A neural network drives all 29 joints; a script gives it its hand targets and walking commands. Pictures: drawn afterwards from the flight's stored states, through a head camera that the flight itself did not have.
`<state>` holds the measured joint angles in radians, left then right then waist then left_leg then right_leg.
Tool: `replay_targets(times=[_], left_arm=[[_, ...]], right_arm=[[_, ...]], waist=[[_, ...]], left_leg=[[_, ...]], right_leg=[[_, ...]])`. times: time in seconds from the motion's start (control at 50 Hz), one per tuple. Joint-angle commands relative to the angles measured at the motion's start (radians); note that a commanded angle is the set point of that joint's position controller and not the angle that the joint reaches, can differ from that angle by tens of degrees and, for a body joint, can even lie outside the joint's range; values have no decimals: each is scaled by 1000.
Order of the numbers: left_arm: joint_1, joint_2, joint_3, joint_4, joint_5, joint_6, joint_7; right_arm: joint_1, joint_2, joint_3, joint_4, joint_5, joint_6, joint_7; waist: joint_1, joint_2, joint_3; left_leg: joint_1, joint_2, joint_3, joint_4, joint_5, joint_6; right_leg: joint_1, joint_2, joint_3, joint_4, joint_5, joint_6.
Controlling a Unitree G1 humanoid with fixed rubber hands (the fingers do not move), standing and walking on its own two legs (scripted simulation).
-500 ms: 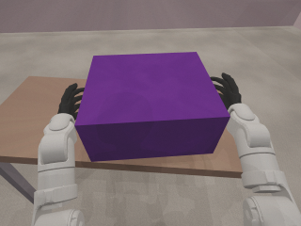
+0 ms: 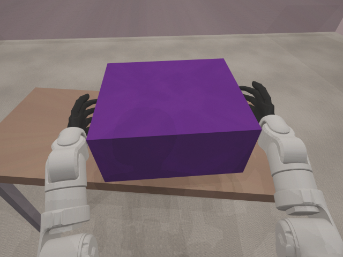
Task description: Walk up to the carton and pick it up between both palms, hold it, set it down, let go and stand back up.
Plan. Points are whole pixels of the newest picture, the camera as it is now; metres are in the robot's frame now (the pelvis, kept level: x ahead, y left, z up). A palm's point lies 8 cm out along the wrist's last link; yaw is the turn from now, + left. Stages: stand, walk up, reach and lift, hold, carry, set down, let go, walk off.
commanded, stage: hold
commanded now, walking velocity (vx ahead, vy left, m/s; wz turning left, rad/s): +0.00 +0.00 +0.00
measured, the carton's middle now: (170, 114) +0.41 +0.01 +0.15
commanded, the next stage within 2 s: none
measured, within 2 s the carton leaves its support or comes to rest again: neither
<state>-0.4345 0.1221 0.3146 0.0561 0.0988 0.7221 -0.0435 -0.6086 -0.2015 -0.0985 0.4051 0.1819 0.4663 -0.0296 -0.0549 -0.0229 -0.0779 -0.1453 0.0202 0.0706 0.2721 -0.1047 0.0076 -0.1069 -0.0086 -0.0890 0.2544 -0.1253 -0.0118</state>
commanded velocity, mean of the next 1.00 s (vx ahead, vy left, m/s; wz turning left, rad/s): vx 0.00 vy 0.00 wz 0.00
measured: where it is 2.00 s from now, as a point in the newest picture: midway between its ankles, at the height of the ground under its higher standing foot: outside the picture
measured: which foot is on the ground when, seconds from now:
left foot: down 0.00-1.00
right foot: down 0.00-1.00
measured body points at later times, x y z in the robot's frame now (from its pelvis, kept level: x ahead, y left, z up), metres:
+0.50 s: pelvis +0.01 +0.01 +0.00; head -0.03 +0.02 +0.45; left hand +0.36 +0.21 +0.16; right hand +0.38 -0.20 +0.18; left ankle +0.03 +0.11 -0.75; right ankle +0.01 -0.11 -0.75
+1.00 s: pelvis +0.00 +0.00 +0.00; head -0.04 +0.01 +0.45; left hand +0.36 +0.22 +0.16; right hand +0.38 -0.20 +0.18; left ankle +0.03 +0.11 -0.75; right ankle +0.01 -0.11 -0.75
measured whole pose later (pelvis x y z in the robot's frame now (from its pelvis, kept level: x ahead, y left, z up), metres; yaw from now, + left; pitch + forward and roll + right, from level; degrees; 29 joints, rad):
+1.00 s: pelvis +0.00 +0.00 +0.00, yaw +0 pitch -1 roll +0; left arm -0.44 0.12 0.32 0.08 0.10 0.72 -0.05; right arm -0.61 -0.20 -0.11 0.41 0.17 0.47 -0.03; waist -0.06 -0.01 -0.08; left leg -0.15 0.02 0.07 0.27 -0.11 0.01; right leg -0.10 -0.01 -0.09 0.25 -0.13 -0.01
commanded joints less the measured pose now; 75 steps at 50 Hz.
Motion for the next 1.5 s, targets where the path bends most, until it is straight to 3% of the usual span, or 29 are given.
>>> replay_targets(times=[0.0, 0.16, 0.3, 0.46, 0.58, 0.68, 0.8, 0.92, 1.06, 1.18, 1.22, 1.36, 1.44, 1.48], left_arm=[[-747, -351, -452, -241, -168, -101, -149], [-728, -350, -445, -239, -156, -102, -151], [-703, -366, -496, -338, -184, -108, -131], [-644, -355, -459, -313, -169, -76, -130], [-708, -343, -491, -377, -187, -87, -120], [-699, -334, -448, -283, -164, -72, -133], [-740, -353, -444, -240, -166, -86, -146], [-741, -359, -441, -226, -168, -107, -153], [-741, -360, -440, -215, -158, -112, -151], [-716, -365, -468, -283, -165, -105, -141], [-712, -368, -488, -331, -180, -107, -136], [-674, -349, -487, -353, -176, -85, -126], [-668, -349, -465, -335, -169, -73, -130], [-670, -356, -481, -351, -180, -79, -131]], right_arm=[[-632, 467, 320, -331, 111, -78, 130], [-632, 462, 330, -348, 120, -80, 122], [-585, 444, 360, -406, 149, -79, 122], [-591, 415, 362, -439, 156, -64, 124], [-585, 429, 358, -428, 159, -64, 126], [-606, 422, 322, -367, 121, -54, 132], [-639, 449, 312, -342, 108, -64, 137], [-648, 472, 328, -348, 105, -77, 133], [-642, 475, 335, -326, 115, -81, 132], [-598, 459, 352, -351, 140, -78, 128], [-600, 457, 368, -410, 153, -81, 125], [-565, 425, 358, -415, 157, -66, 124], [-563, 419, 342, -391, 147, -54, 130], [-591, 427, 359, -451, 155, -63, 126]], waist=[[-11, 52, -437], [-11, 50, -412], [-28, 66, -480], [1, 44, -423], [-14, 74, -466], [1, 54, -398], [-3, 50, -407], [-7, 22, -448], [-4, 40, -415], [-13, 53, -435], [-18, 55, -487], [-15, 77, -445], [-14, 59, -416], [-12, 50, -456]], left_leg=[[159, -58, -56, 1, 101, -26], [158, -60, -61, 7, 144, -33], [242, -52, -80, 44, 281, -57], [214, -49, -74, 27, 251, -50], [225, -47, -70, 33, 242, -50], [164, -47, -60, -3, 111, -35], [145, -52, -56, -8, 74, -27], [154, -56, -60, 1, 102, -24], [153, -61, -59, 3, 124, -25], [198, -56, -65, 20, 216, -42], [236, -54, -74, 39, 272, -52], [228, -50, -75, 36, 273, -56], [221, -49, -70, 22, 236, -55], [224, -53, -68, 31, 247, -50]], right_leg=[[102, 31, 65, -2, 189, 22], [120, 34, 63, 3, 235, 21], [99, 49, 54, 12, 307, 12], [96, 52, 56, 3, 255, 9], [83, 49, 61, 8, 265, 10], [83, 38, 64, -8, 170, 9], [89, 37, 64, -12, 132, 13], [116, 33, 64, -1, 194, 22], [110, 33, 64, 1, 211, 23], [113, 43, 60, 5, 270, 17], [115, 50, 56, 15, 301, 16], [104, 49, 59, 7, 288, 9], [91, 48, 56, -3, 250, 7], [104, 49, 60, 5, 277, 14]])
